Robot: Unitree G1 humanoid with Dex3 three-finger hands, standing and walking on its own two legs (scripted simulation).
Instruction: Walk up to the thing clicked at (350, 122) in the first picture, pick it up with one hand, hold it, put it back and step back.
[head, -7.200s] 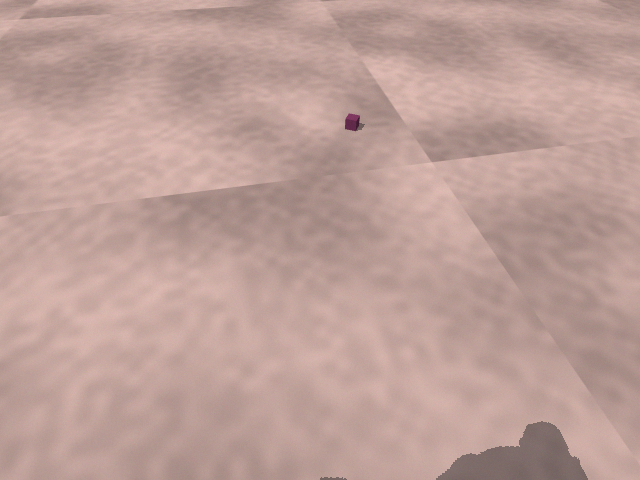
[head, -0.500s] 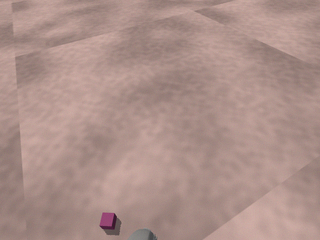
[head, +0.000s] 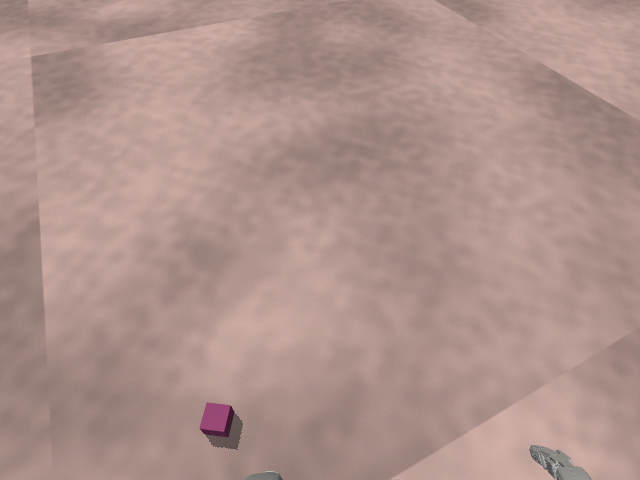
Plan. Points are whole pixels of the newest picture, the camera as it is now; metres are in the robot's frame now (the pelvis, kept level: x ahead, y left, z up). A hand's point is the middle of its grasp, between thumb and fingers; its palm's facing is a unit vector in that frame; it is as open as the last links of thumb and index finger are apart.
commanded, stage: walk up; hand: left
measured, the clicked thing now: (217, 419) +0.36 +0.31 -0.71
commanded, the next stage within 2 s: stand in 1.32 s
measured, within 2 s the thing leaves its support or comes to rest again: neither
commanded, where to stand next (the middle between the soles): +0.03 +0.03 m, yaw -1 degrees
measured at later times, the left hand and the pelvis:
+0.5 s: hand out of the picture +0.06 +0.29 -0.14, palm faces -0.04 -0.93 -0.38, open 7.4 cm; pelvis -0.01 +0.02 +0.02, yaw +0 degrees
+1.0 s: hand out of the picture +0.09 +0.26 -0.13, palm faces -0.05 -0.94 -0.35, open 7.4 cm; pelvis +0.00 +0.00 +0.03, yaw -1 degrees
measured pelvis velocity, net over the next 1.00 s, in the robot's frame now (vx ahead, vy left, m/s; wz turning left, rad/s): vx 0.00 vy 0.00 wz -0.01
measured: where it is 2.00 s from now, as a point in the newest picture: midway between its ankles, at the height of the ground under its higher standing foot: outside the picture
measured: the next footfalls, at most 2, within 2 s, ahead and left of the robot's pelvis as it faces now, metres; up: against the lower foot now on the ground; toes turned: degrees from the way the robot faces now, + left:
right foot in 0.02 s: +0.07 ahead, -0.14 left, +0.00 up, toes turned +0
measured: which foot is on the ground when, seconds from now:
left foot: down 0.00-1.00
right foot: up 0.00-0.00, down 0.02-1.00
